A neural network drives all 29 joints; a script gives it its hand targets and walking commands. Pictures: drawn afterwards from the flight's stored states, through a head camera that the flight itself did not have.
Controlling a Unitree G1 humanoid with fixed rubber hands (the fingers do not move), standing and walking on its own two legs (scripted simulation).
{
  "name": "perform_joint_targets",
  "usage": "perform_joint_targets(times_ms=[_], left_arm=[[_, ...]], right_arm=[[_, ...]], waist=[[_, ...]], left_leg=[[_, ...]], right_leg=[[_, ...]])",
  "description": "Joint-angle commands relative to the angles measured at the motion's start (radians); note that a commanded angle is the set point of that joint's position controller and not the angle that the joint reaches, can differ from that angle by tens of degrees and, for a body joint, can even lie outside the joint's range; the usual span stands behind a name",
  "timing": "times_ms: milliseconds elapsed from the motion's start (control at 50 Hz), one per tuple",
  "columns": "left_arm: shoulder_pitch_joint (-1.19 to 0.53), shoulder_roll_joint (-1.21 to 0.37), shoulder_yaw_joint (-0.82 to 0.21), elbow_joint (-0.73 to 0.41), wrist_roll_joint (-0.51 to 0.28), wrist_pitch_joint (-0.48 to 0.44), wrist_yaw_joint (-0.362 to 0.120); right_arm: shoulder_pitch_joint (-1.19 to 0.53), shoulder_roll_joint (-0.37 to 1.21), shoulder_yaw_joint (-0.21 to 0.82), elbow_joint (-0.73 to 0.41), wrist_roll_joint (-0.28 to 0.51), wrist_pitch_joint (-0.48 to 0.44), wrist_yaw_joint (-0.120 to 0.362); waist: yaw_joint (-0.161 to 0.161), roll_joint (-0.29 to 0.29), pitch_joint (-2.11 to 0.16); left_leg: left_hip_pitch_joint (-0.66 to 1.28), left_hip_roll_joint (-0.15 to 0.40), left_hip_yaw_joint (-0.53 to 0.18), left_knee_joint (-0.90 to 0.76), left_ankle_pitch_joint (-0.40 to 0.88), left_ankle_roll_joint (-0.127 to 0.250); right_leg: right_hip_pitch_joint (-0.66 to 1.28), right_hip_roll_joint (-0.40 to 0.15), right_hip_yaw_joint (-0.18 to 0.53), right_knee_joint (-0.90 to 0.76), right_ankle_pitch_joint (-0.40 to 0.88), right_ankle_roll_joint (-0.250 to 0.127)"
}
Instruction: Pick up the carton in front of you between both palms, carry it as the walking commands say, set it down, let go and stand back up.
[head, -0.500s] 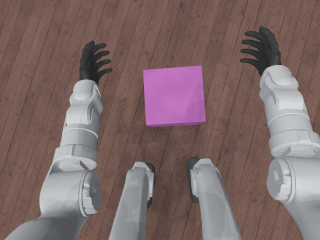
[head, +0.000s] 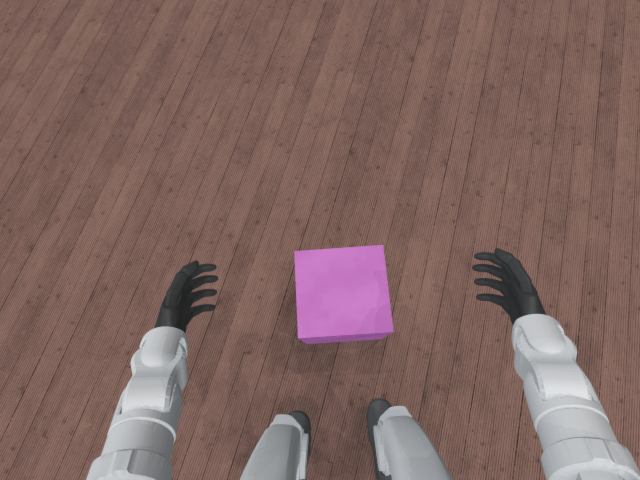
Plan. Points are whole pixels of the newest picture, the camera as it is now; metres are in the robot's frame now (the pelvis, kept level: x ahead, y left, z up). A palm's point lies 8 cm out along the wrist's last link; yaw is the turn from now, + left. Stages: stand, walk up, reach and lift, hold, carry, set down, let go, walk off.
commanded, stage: let go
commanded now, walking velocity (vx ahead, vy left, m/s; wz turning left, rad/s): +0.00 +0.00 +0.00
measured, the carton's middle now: (341, 298) +0.41 -0.01 -0.60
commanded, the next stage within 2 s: stand in 0.80 s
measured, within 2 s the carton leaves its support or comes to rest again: neither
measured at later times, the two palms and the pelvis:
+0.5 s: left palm (98, 436) +0.19 +0.25 -0.01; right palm (579, 431) +0.19 -0.22 -0.01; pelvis +0.03 +0.01 +0.05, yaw +0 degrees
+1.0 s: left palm (100, 450) +0.17 +0.26 -0.05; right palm (616, 469) +0.15 -0.26 -0.03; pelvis +0.05 +0.01 +0.05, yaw -3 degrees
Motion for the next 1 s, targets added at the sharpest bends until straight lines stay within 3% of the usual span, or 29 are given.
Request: perform_joint_targets(times_ms=[0,220,360,500,760,780,800,820,860,940,980], left_arm=[[0.084,0.08,-0.002,-0.085,-0.011,-0.041,-0.005],[0.425,0.11,-0.072,-0.205,-0.039,-0.075,-0.017],[0.478,0.126,-0.095,-0.244,-0.045,-0.023,-0.035],[0.47,0.133,-0.092,-0.252,-0.025,0.061,-0.044],[0.467,0.131,-0.084,-0.27,-0.016,0.096,-0.042],[0.437,0.154,-0.088,-0.332,0.01,0.151,-0.015],[0.589,0.22,-0.08,-0.098,0.003,0.025,0.022],[0.586,0.234,-0.085,-0.076,0.016,-0.027,0.044],[0.532,0.189,-0.094,-0.062,0.013,-0.084,0.044],[0.537,0.188,-0.1,0.004,-0.001,-0.125,0.031],[0.568,0.198,-0.102,0.033,-0.003,-0.126,0.036]], right_arm=[[0.069,-0.07,0.006,-0.09,0.012,-0.043,0.001],[0.433,-0.081,0.068,-0.193,0.042,-0.086,0.002],[0.512,-0.09,0.103,-0.249,0.045,-0.031,0.018],[0.501,-0.103,0.106,-0.275,0.034,0.057,0.037],[0.513,-0.098,0.096,-0.296,0.02,0.093,0.034],[0.581,-0.113,0.098,-0.257,0.03,0.061,0.019],[0.569,-0.162,0.083,-0.13,-0.023,0.002,-0.032],[0.603,-0.173,0.087,-0.137,-0.037,-0.028,-0.055],[0.575,-0.164,0.097,-0.112,-0.028,-0.068,-0.063],[0.585,-0.152,0.113,-0.061,-0.005,-0.107,-0.059],[0.605,-0.161,0.117,-0.041,0.003,-0.109,-0.063]], waist=[[0.002,-0.039,-0.561],[0.003,-0.001,-0.247],[-0.009,-0.004,0.007],[-0.007,0.014,0.167],[-0.005,0.001,0.141],[-0.019,0.042,0.082],[0.004,-0.035,0.126],[-0.026,-0.06,0.174],[-0.023,-0.018,0.162],[-0.029,-0.028,-0.006],[-0.027,-0.012,-0.025]], left_leg=[[0.291,-0.009,0.029,-0.106,0.402,-0.021],[0.674,0.002,0.009,-0.335,0.436,-0.016],[0.765,0.008,0.02,-0.457,0.267,-0.011],[0.751,0.019,0.032,-0.493,0.139,0.002],[0.84,0.009,0.033,-0.454,0.271,0.0],[0.849,-0.01,0.031,-0.437,0.269,-0.003],[0.865,0.108,0.034,-0.405,-0.051,-0.023],[0.825,0.127,-0.011,-0.419,-0.132,-0.027],[0.775,0.149,-0.039,-0.417,-0.138,-0.015],[0.812,0.146,-0.02,-0.349,0.099,-0.009],[0.821,0.148,-0.009,-0.319,0.216,-0.009]], right_leg=[[0.621,-0.011,0.002,-0.064,0.516,0.022],[0.85,-0.002,-0.014,-0.309,0.442,0.017],[0.954,0.001,-0.036,-0.421,0.261,0.025],[1.017,0.007,-0.051,-0.427,0.14,0.023],[1.045,0.014,-0.043,-0.41,0.265,0.022],[1.088,0.016,-0.03,-0.389,0.312,0.019],[0.795,-0.097,0.045,-0.451,0.034,0.052],[0.723,-0.097,0.078,-0.464,-0.101,0.051],[0.683,-0.085,0.1,-0.426,-0.051,0.039],[0.773,-0.092,0.132,-0.331,0.304,0.004],[0.776,-0.088,0.137,-0.299,0.379,-0.005]])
